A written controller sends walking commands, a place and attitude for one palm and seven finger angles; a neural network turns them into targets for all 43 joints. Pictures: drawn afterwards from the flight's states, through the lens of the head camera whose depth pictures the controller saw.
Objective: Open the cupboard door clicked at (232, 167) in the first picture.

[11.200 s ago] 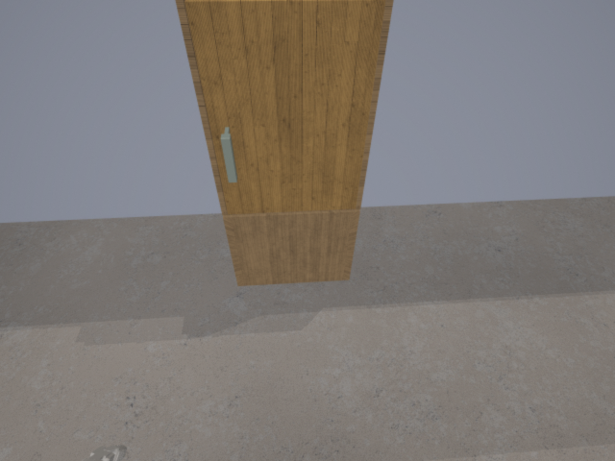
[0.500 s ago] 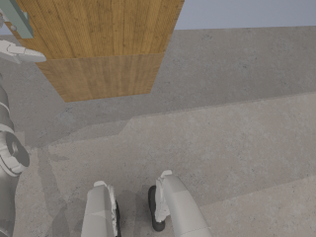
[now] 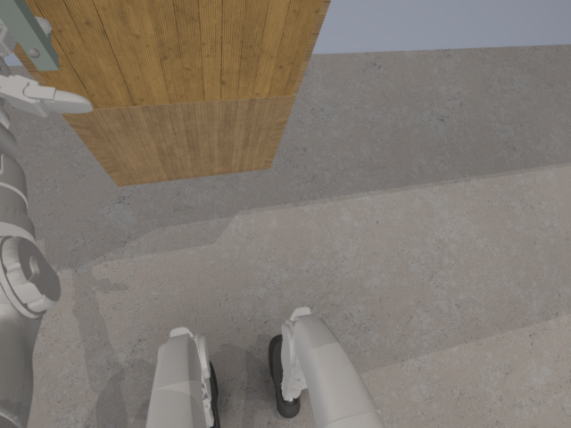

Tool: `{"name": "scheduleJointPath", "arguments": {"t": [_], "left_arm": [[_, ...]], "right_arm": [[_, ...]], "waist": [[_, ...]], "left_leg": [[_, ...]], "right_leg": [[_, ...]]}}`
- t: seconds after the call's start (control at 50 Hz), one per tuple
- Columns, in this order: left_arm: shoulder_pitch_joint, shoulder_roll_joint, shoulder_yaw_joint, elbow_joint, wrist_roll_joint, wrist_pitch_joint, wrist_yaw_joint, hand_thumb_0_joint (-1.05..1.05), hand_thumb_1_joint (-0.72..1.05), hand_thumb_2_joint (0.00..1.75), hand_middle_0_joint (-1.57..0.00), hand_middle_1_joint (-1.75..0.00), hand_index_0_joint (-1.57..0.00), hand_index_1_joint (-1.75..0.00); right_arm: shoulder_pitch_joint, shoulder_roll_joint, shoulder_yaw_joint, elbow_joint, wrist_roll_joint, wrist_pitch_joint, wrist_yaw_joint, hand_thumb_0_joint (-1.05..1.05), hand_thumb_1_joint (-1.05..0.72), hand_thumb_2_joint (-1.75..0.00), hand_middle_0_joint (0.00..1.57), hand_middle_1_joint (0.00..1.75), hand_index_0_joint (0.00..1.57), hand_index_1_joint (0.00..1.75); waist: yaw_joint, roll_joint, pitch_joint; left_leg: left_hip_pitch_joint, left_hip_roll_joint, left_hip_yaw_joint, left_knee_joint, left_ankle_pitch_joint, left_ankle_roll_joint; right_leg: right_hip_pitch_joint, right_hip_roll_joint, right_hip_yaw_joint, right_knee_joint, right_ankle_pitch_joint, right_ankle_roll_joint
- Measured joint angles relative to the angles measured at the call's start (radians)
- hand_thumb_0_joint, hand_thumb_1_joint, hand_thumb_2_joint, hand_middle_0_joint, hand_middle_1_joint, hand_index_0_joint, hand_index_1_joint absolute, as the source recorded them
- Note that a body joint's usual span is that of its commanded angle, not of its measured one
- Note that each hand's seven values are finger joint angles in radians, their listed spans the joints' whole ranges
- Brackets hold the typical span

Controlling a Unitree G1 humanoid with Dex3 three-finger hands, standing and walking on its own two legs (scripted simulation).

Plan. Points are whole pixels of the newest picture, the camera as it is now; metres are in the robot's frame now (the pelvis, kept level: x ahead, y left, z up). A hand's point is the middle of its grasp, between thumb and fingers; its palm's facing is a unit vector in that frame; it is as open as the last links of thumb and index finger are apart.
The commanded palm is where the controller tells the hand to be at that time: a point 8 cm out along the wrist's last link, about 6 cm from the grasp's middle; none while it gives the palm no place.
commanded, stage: slide the fingers in behind the handle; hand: left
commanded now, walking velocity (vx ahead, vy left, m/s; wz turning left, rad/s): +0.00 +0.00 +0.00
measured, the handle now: (18, 4) +0.61 +0.24 +0.05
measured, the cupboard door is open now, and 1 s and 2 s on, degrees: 0 0 42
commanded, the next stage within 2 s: close the thumb around the handle in 0.14 s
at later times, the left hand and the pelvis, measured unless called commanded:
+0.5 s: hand (38, 50) +0.56 +0.23 +0.04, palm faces +0.10 -0.99 -0.03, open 12.0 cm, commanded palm +0.55 +0.24 +0.04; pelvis +0.00 +0.00 +0.00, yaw +0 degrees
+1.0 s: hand (49, 51) +0.57 +0.22 +0.04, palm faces +0.09 -1.00 -0.02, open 5.8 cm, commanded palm +0.55 +0.25 +0.04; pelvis +0.00 +0.00 +0.00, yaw +0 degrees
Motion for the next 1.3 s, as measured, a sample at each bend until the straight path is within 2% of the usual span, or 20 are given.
{"name": "scheduleJointPath", "arguments": {"t": [0.28, 0.38, 0.5, 0.8, 0.86, 1.04, 1.1, 1.2, 1.3], "left_arm": [[-0.002, -0.016, -0.028, 0.0, 0.005, -0.003, 0.021, -0.01, -0.5, 0.3, -0.3, -1.2, -0.3, -1.21], [-0.011, -0.023, -0.024, 0.013, 0.01, -0.003, 0.03, -0.01, -0.42, 0.33, -0.31, -1.21, -0.31, -1.22], [0.014, -0.028, -0.023, -0.007, 0.01, -0.015, 0.037, -0.01, -0.2, 0.43, -0.32, -1.23, -0.33, -1.24], [0.009, -0.022, -0.014, 0.009, 0.01, -0.024, 0.03, 0.0, 0.59, 0.76, -0.38, -1.32, -0.38, -1.32], [0.005, -0.022, -0.019, 0.016, 0.01, -0.02, 0.012, 0.0, 0.68, 0.81, -0.39, -1.33, -0.38, -1.33], [0.0, -0.014, 0.004, 0.019, 0.017, -0.012, 0.013, 0.0, 0.7, 0.84, -0.38, -1.35, -0.37, -1.35], [-0.002, -0.014, -0.007, 0.016, 0.009, -0.007, 0.024, 0.0, 0.71, 0.84, -0.38, -1.35, -0.36, -1.35], [0.034, -0.044, -0.016, -0.031, -0.009, -0.002, 0.037, 0.0, 0.72, 0.82, -0.37, -1.35, -0.35, -1.35], [0.125, -0.1, -0.025, -0.103, -0.042, -0.011, 0.039, 0.0, 0.72, 0.78, -0.37, -1.35, -0.35, -1.35]], "right_arm": [[0.006, -0.001, -0.006, 0.01, -0.004, -0.004, 0.001, 0.0, -0.91, -0.9, 0.2, 0.3, 0.2, 0.3], [0.004, -0.001, -0.003, 0.012, -0.006, -0.003, 0.001, 0.0, -0.91, -0.9, 0.2, 0.3, 0.2, 0.3], [0.007, 0.002, -0.009, 0.009, -0.007, 0.001, 0.006, 0.0, -0.91, -0.9, 0.2, 0.3, 0.2, 0.3], [-0.001, -0.002, -0.008, 0.005, -0.005, 0.004, 0.003, 0.0, -0.91, -0.9, 0.2, 0.3, 0.2, 0.3], [-0.002, -0.004, -0.005, 0.003, -0.003, 0.004, 0.001, 0.0, -0.91, -0.9, 0.2, 0.3, 0.2, 0.3], [-0.01, -0.003, -0.002, -0.008, 0.0, 0.001, -0.005, 0.0, -0.91, -0.9, 0.2, 0.3, 0.2, 0.3], [-0.01, -0.002, -0.004, -0.008, 0.0, -0.002, -0.004, 0.0, -0.91, -0.9, 0.2, 0.3, 0.2, 0.3], [-0.005, 0.001, -0.01, -0.003, 0.002, 0.0, 0.003, 0.0, -0.91, -0.9, 0.2, 0.3, 0.2, 0.3], [0.002, 0.004, -0.02, -0.003, 0.011, 0.007, 0.01, 0.0, -0.91, -0.9, 0.2, 0.3, 0.2, 0.3]], "waist": [[0.002, 0.004, -0.006], [0.0, 0.003, -0.005], [0.003, 0.006, -0.005], [0.001, 0.004, -0.004], [0.003, 0.004, -0.001], [-0.005, 0.004, -0.003], [-0.004, 0.004, -0.003], [0.009, 0.004, -0.005], [0.028, 0.004, -0.011]], "left_leg": [[0.002, -0.006, -0.001, -0.004, 0.001, 0.003], [0.008, -0.007, -0.001, -0.009, 0.001, 0.003], [0.019, -0.005, 0.001, -0.016, 0.0, 0.001], [0.021, -0.001, 0.002, -0.014, -0.003, -0.005], [0.021, -0.001, 0.001, -0.013, -0.003, -0.005], [0.011, 0.003, 0.0, -0.003, -0.003, -0.008], [0.006, 0.003, 0.0, 0.0, -0.001, -0.009], [0.014, 0.002, 0.007, -0.01, 0.002, -0.008], [0.056, 0.001, 0.019, -0.039, 0.004, -0.006]], "right_leg": [[0.006, -0.005, -0.001, -0.006, -0.001, 0.004], [0.011, -0.005, 0.0, -0.01, -0.001, 0.004], [0.02, -0.003, 0.003, -0.015, -0.001, 0.003], [0.017, 0.002, 0.004, -0.008, -0.006, -0.003], [0.016, 0.002, 0.003, -0.006, -0.006, -0.004], [0.004, 0.006, 0.003, 0.005, -0.004, -0.007], [-0.001, 0.006, 0.003, 0.008, -0.003, -0.008], [0.004, 0.005, 0.01, 0.002, 0.0, -0.007], [0.039, 0.005, 0.022, -0.02, 0.001, -0.003]]}}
